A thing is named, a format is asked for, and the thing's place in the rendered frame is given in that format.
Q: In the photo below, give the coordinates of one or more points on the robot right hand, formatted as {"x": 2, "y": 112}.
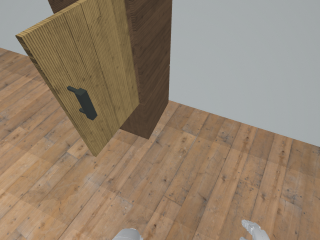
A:
{"x": 255, "y": 230}

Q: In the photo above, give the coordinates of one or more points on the cupboard door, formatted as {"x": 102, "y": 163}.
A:
{"x": 87, "y": 45}

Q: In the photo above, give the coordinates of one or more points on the left robot thigh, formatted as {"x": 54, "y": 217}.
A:
{"x": 128, "y": 234}

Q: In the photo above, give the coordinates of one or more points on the handle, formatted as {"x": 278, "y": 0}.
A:
{"x": 85, "y": 102}

